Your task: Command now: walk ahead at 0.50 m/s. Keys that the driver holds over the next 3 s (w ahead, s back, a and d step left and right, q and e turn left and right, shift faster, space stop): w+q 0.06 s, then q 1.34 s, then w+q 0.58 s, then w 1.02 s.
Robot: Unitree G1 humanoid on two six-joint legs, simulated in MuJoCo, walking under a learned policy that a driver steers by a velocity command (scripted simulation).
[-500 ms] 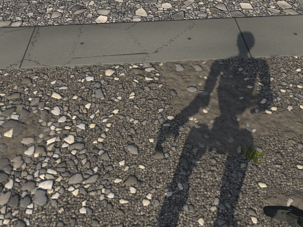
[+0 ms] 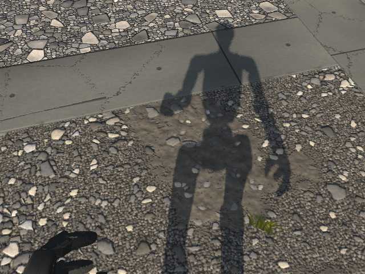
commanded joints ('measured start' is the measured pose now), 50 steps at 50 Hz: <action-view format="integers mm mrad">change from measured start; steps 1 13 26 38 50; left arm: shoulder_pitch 402 121 218 113 30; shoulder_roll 307 144 107 113 139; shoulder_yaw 104 60 44 50 68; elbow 29 87 74 93 37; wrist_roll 26 30 47 14 27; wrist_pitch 4 -15 48 82 62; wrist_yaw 20 47 58 68 70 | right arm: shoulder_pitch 43 -153 -103 -281 -184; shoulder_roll -8 -36 -277 -169 -161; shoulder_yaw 20 -18 -99 -81 -98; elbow -108 -148 -295 -343 -306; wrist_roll -20 -15 -46 -20 -13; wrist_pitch -30 29 40 81 104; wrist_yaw -5 -5 0 -40 -36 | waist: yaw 185 72 82 98 61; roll -248 -69 322 158 -112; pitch -350 -39 -350 -167 -46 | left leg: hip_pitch -624 -559 166 -302 -660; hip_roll -35 77 395 135 -74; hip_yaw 3 -59 -627 -381 -150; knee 732 490 44 -70 823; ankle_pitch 50 362 1104 319 8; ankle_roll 26 -38 452 235 -46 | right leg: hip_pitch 862 282 -138 36 274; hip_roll -368 -201 102 36 -254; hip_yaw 576 -66 -39 87 272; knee -75 -274 810 324 -185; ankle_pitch -153 490 -664 -297 2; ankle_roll -245 -137 122 142 -115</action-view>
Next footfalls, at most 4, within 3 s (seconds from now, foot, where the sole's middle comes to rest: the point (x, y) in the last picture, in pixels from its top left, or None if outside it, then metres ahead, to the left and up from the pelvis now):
0.48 left None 0.30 0.12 -0.76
0.90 right None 0.35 -0.10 -0.76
1.32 left None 0.17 0.10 -0.76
1.78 right None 0.41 0.03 -0.76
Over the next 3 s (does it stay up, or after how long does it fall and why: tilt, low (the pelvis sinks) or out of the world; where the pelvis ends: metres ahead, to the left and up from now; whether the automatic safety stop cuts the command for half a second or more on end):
stays up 0.51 0.62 0.02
